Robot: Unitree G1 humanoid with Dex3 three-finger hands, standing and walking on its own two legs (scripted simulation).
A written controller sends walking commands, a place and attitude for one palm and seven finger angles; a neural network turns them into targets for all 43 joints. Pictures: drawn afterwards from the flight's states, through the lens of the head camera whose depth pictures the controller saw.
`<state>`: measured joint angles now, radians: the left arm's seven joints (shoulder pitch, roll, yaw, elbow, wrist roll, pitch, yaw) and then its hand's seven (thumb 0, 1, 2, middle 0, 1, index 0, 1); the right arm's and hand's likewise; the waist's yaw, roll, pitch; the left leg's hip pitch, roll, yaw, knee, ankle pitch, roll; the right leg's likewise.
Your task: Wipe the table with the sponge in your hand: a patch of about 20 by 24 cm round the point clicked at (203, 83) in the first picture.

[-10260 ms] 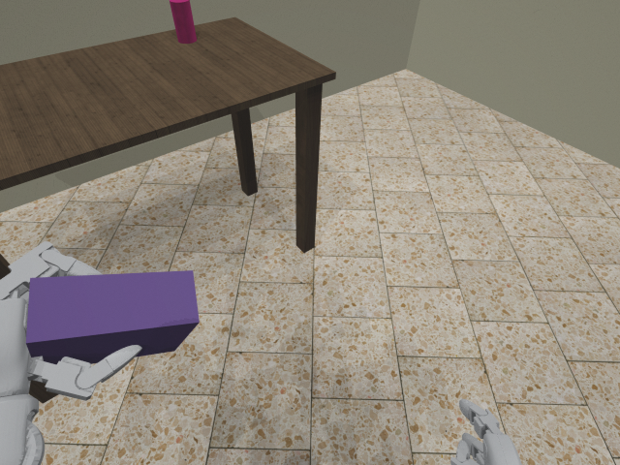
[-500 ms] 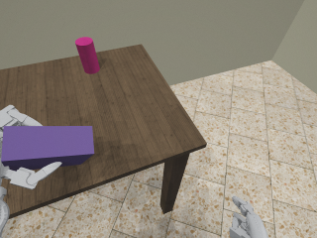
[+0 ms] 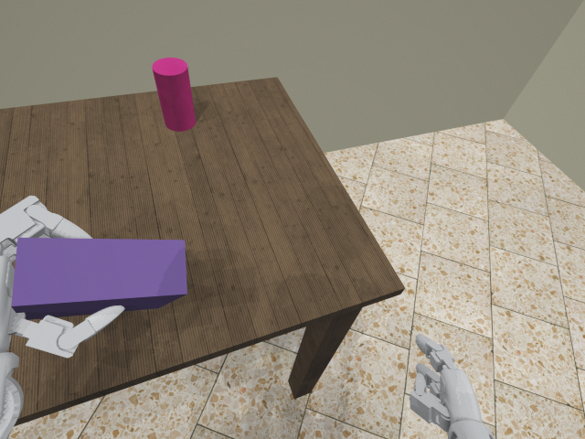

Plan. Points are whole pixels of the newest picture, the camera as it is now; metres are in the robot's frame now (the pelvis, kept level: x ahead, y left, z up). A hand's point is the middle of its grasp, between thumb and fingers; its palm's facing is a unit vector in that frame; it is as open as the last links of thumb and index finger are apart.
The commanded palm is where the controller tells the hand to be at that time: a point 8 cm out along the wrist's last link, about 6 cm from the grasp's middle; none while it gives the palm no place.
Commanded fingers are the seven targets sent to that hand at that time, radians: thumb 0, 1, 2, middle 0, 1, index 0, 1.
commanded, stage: come to a stop and stand still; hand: left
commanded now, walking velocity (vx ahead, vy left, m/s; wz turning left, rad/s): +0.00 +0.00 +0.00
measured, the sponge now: (127, 279) +0.24 +0.20 +0.13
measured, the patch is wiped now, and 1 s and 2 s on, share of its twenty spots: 0.00 0.00 0.00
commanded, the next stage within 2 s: look again from close up in 0.12 s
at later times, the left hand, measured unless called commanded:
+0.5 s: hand (67, 296) +0.21 +0.24 +0.16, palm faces +0.37 -0.85 -0.38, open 9.6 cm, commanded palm +0.15 +0.27 +0.18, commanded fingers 0.00 0.10 1.30 -1.20 -1.60 -1.20 -1.60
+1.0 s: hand (85, 321) +0.19 +0.21 +0.16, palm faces +0.33 -0.70 -0.63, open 9.6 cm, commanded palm +0.15 +0.26 +0.20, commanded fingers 0.00 0.10 1.30 -1.20 -1.60 -1.20 -1.60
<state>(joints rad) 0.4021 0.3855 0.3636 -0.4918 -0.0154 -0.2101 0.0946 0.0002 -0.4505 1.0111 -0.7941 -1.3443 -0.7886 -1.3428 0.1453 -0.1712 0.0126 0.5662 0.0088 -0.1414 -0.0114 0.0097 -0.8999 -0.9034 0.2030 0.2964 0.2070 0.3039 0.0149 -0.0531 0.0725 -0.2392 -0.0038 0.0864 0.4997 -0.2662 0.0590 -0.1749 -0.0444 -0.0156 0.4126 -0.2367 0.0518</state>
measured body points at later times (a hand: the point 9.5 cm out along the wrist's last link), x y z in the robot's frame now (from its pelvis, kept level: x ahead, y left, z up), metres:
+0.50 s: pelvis -0.01 -0.01 +0.00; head +0.01 +0.01 +0.45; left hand +0.18 +0.28 +0.18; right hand +0.16 -0.24 -0.07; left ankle +0.00 +0.07 -0.74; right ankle -0.01 -0.16 -0.74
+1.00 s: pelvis -0.02 -0.05 -0.01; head -0.02 -0.06 +0.44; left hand +0.17 +0.25 +0.19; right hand +0.19 -0.26 -0.08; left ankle +0.00 +0.07 -0.74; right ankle -0.02 -0.16 -0.74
